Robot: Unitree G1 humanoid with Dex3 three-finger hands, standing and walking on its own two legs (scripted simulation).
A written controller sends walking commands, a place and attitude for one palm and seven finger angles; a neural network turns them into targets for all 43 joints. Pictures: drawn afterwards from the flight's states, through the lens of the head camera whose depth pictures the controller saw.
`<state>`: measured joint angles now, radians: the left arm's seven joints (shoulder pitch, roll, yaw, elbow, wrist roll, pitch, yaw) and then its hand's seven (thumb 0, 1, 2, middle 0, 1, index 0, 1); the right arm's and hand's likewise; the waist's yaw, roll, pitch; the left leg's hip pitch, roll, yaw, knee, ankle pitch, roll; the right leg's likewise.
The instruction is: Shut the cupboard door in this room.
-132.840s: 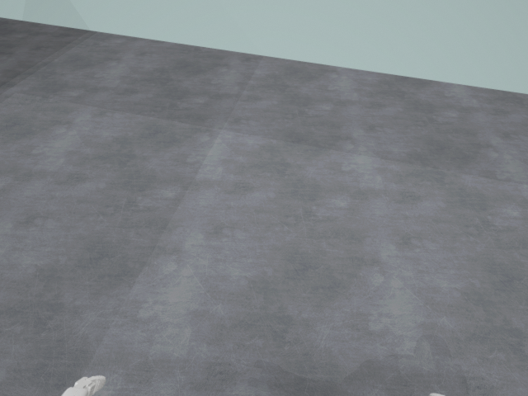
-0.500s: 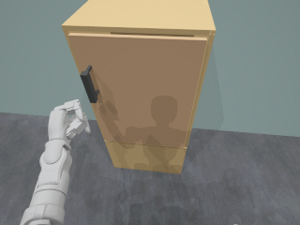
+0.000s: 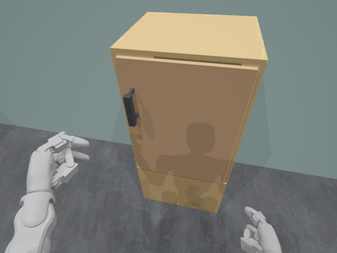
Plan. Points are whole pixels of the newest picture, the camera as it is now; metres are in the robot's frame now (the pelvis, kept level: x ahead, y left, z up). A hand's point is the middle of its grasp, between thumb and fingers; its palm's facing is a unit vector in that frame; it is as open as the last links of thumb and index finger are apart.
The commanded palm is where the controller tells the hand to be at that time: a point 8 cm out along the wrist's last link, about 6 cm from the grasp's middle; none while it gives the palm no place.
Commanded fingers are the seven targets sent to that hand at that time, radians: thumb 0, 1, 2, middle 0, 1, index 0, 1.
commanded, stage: draw the hand back to the body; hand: left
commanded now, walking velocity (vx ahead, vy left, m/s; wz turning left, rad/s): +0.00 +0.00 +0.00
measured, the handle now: (132, 107) +0.57 +0.20 +0.03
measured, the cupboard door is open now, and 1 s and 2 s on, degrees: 0 0 0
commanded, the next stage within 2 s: step back with the hand held close in 0.68 s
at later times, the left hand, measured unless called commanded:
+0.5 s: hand (40, 176) +0.20 +0.27 +0.15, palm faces +0.49 -0.78 -0.39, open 7.2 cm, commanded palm +0.15 +0.29 +0.18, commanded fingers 0.00 0.90 0.90 -0.20 -0.30 -0.20 -0.30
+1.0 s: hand (50, 173) +0.21 +0.26 +0.15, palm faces +0.41 -0.79 -0.46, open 7.4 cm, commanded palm +0.15 +0.29 +0.18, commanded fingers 0.00 0.90 0.90 -0.20 -0.30 -0.20 -0.30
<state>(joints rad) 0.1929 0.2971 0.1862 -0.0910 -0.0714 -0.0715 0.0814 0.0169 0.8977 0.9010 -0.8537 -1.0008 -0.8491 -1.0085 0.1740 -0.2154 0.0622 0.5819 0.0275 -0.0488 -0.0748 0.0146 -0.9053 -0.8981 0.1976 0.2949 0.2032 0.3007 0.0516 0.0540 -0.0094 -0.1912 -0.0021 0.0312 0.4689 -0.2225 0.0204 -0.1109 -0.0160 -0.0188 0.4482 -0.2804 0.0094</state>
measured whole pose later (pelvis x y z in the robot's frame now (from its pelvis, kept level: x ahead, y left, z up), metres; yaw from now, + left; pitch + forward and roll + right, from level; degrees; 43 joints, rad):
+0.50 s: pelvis +0.02 -0.01 +0.00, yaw +0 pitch -4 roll +0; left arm 0.44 0.32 0.35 -0.34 -0.07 -0.06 0.11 0.01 0.90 0.90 -0.25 -0.35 -0.25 -0.35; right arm 0.20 -0.24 0.02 0.63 0.01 -0.08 -0.07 0.02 -0.91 -0.90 0.20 0.29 0.20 0.30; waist 0.07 0.07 0.00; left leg -0.14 0.00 0.02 0.43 -0.23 0.01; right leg -0.06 -0.02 -0.03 0.41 -0.29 0.00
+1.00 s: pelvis +0.01 -0.01 +0.00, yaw +0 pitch +0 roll -1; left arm 0.49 0.36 0.37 -0.38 -0.07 -0.12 0.10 0.01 0.89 0.90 -0.21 -0.30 -0.21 -0.31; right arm 0.18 -0.25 0.00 0.60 0.01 -0.02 -0.07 0.02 -0.91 -0.90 0.20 0.30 0.20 0.30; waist 0.02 0.07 -0.01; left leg -0.26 0.02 0.02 0.50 -0.25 0.01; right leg -0.16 0.01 -0.03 0.44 -0.28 0.00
